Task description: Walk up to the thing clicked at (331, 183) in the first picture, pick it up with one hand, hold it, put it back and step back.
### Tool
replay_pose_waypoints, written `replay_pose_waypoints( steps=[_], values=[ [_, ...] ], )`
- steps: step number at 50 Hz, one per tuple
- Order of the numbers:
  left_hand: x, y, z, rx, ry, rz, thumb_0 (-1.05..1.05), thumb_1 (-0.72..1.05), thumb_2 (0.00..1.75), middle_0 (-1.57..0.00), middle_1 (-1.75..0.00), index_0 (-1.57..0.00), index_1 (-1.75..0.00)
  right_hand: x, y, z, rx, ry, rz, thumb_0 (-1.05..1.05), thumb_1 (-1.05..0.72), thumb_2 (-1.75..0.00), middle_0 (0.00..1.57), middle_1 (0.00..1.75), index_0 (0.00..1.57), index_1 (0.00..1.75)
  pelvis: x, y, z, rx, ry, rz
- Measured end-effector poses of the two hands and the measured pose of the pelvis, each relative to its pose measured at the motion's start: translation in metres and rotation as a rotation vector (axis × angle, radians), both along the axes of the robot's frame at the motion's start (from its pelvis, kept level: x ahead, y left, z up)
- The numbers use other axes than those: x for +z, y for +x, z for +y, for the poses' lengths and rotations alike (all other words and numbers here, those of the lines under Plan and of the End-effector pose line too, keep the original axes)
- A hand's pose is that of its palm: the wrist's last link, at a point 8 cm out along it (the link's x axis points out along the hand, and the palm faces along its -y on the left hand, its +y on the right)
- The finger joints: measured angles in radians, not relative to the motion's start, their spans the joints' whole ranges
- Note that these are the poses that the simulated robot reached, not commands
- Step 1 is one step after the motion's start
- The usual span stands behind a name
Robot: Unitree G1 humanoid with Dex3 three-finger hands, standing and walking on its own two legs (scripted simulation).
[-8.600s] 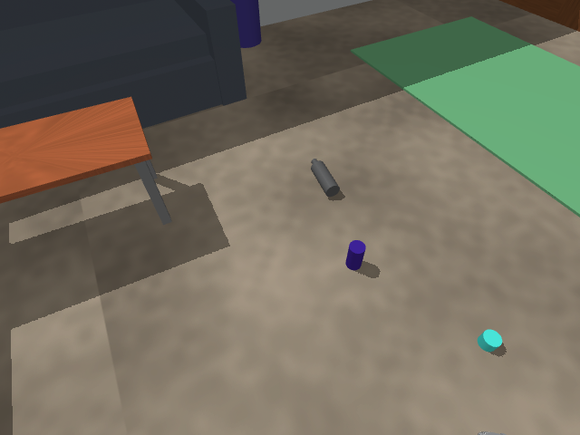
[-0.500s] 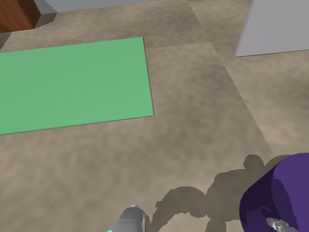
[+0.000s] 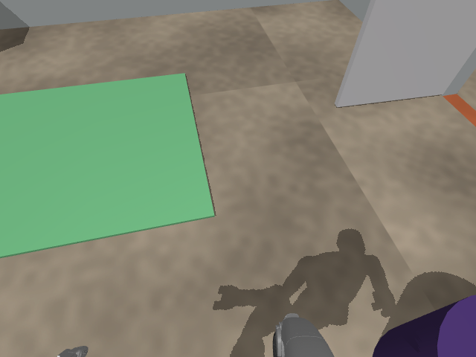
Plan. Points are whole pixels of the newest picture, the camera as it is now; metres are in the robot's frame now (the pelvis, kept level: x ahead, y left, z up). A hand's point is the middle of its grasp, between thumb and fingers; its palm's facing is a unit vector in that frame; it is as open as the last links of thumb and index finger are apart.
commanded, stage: walk up
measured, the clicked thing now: out of the picture -0.36 +1.22 -0.74
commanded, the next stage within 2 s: none
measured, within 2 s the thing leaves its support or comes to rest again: neither
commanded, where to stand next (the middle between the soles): +0.50 +0.02 m, yaw +0 degrees
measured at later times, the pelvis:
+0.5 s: pelvis +0.19 -0.01 +0.00, yaw +1 degrees
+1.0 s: pelvis +0.35 +0.04 +0.00, yaw -1 degrees
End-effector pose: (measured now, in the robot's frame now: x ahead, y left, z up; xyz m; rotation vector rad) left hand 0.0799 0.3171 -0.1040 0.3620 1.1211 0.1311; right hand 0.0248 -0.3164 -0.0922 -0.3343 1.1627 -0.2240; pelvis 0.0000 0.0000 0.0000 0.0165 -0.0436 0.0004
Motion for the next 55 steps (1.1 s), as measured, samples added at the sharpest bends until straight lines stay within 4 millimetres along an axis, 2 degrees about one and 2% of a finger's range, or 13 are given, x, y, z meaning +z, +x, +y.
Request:
replay_pose_waypoints(
  steps=[4, 8, 11, 15, 19, 24, 29, 33, 39, 45, 50, 55],
  values=[
    [0.001, 0.055, -0.015, -0.031, 0.023, -0.020, 0.01, 0.91, 0.90, -0.20, -0.29, -0.21, -0.30, -0.021, 0.017, -0.013, -0.033, 0.023, 0.052, 0.01, -0.90, -0.89, 0.20, 0.30, 0.20, 0.30, -0.010, 0.038, -0.012, -0.006, 0.016, 0.006],
    [0.001, 0.102, -0.035, -0.036, 0.040, -0.078, 0.01, 0.91, 0.90, -0.20, -0.29, -0.21, -0.30, -0.043, 0.049, -0.023, -0.042, 0.045, 0.081, 0.01, -0.90, -0.89, 0.20, 0.30, 0.20, 0.30, -0.020, 0.072, -0.025, -0.002, -0.017, -0.008],
    [0.011, 0.120, -0.046, -0.013, 0.031, -0.119, 0.01, 0.91, 0.90, -0.20, -0.29, -0.21, -0.30, -0.042, 0.082, -0.022, -0.006, 0.067, 0.079, 0.01, -0.91, -0.89, 0.20, 0.30, 0.20, 0.30, -0.013, 0.092, -0.031, -0.005, 0.013, -0.017],
    [0.023, 0.127, -0.048, 0.015, 0.034, -0.111, 0.01, 0.90, 0.90, -0.20, -0.30, -0.21, -0.30, -0.032, 0.129, -0.024, 0.019, 0.078, 0.023, 0.01, -0.91, -0.89, 0.20, 0.30, 0.20, 0.30, -0.002, 0.119, -0.030, -0.009, 0.010, -0.023],
    [0.024, 0.131, -0.038, 0.028, 0.042, -0.069, 0.01, 0.90, 0.90, -0.20, -0.30, -0.21, -0.30, -0.024, 0.166, -0.025, 0.029, 0.066, -0.005, 0.01, -0.91, -0.89, 0.20, 0.30, 0.20, 0.30, 0.001, 0.144, -0.025, -0.008, -0.013, -0.022],
    [0.017, 0.141, -0.013, 0.065, 0.044, -0.031, 0.01, 0.90, 0.90, -0.20, -0.30, -0.21, -0.30, -0.015, 0.203, -0.017, 0.058, 0.034, 0.027, 0.01, -0.91, -0.89, 0.20, 0.30, 0.20, 0.30, 0.001, 0.178, -0.012, 0.009, -0.035, -0.010],
    [-0.008, 0.158, 0.021, 0.103, 0.027, 0.012, 0.01, 0.90, 0.90, -0.20, -0.30, -0.21, -0.30, -0.009, 0.253, 0.003, 0.093, -0.018, 0.025, 0.01, -0.91, -0.89, 0.20, 0.30, 0.20, 0.30, -0.011, 0.219, 0.012, 0.025, -0.064, -0.001],
    [-0.029, 0.184, 0.041, 0.106, 0.010, 0.069, 0.01, 0.90, 0.90, -0.20, -0.30, -0.21, -0.30, -0.002, 0.290, 0.026, 0.090, -0.052, -0.046, 0.01, -0.91, -0.89, 0.20, 0.30, 0.20, 0.30, -0.018, 0.248, 0.032, 0.013, -0.029, -0.010],
    [-0.026, 0.236, 0.045, 0.070, -0.031, 0.071, 0.01, 0.91, 0.90, -0.20, -0.29, -0.21, -0.30, 0.017, 0.315, 0.050, 0.055, -0.049, -0.078, 0.01, -0.91, -0.89, 0.20, 0.30, 0.20, 0.30, -0.003, 0.283, 0.045, 0.011, -0.040, -0.019],
    [-0.017, 0.280, 0.045, 0.052, -0.034, 0.063, 0.01, 0.91, 0.90, -0.20, -0.29, -0.21, -0.30, 0.016, 0.330, 0.053, 0.029, -0.037, -0.048, 0.01, -0.90, -0.89, 0.20, 0.30, 0.20, 0.30, 0.003, 0.316, 0.047, -0.005, -0.023, -0.024],
    [-0.008, 0.319, 0.037, 0.024, -0.013, 0.071, 0.01, 0.91, 0.90, -0.20, -0.29, -0.21, -0.30, 0.004, 0.344, 0.042, -0.001, -0.015, -0.023, 0.01, -0.90, -0.89, 0.20, 0.31, 0.20, 0.30, 0.001, 0.346, 0.040, -0.019, -0.002, -0.020],
    [-0.004, 0.371, 0.018, -0.006, 0.036, 0.026, 0.01, 0.91, 0.90, -0.20, -0.29, -0.21, -0.30, -0.025, 0.365, 0.022, -0.020, 0.016, 0.024, 0.01, -0.90, -0.89, 0.20, 0.30, 0.20, 0.30, -0.013, 0.377, 0.021, -0.026, 0.021, -0.011]
  ],
)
